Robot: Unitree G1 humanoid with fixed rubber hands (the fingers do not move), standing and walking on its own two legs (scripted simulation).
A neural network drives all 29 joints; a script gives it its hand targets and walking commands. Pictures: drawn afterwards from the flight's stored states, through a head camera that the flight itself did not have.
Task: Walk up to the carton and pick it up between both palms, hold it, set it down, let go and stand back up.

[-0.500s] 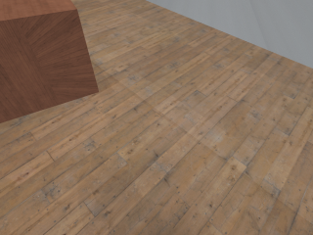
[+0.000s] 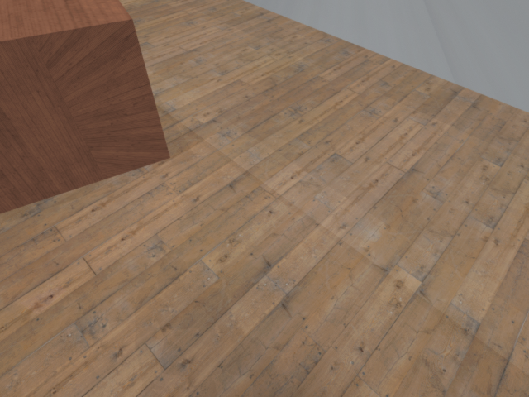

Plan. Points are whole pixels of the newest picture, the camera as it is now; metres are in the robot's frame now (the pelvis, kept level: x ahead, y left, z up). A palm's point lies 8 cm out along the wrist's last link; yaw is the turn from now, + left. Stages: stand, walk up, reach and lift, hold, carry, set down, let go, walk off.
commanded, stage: stand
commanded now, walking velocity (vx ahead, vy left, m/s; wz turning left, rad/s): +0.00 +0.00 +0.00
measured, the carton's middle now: out of the picture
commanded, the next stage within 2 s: walk up in 0.58 s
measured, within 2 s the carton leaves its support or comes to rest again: neither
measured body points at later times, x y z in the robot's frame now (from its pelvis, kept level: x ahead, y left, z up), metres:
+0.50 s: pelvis +0.00 +0.00 +0.00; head +0.02 +0.01 +0.45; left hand -0.02 +0.21 -0.17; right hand -0.02 -0.22 -0.16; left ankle +0.00 +0.10 -0.74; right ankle +0.00 -0.14 -0.74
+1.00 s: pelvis +0.02 +0.04 -0.01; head +0.03 +0.05 +0.44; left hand -0.04 +0.32 -0.15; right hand +0.14 -0.22 -0.13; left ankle +0.05 +0.20 -0.70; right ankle +0.00 -0.14 -0.74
